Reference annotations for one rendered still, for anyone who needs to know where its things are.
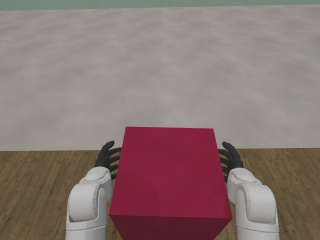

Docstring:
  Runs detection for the carton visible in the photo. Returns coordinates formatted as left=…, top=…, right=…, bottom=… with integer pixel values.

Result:
left=109, top=126, right=233, bottom=240

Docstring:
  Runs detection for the robot right forearm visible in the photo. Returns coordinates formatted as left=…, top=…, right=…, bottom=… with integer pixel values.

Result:
left=227, top=167, right=280, bottom=240

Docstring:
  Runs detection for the robot left forearm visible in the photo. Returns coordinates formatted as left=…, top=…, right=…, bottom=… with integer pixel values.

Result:
left=65, top=166, right=113, bottom=240

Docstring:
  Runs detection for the right robot hand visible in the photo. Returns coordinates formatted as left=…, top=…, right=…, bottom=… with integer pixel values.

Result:
left=218, top=141, right=244, bottom=183

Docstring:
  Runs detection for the left robot hand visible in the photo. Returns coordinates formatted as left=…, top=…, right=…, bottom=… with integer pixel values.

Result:
left=95, top=140, right=122, bottom=180

